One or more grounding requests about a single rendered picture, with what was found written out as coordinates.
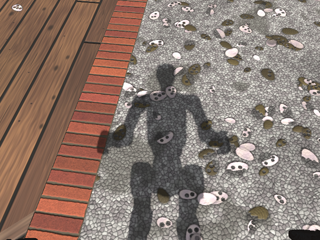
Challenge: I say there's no robot right hand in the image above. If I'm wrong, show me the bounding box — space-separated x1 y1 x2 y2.
288 229 320 240

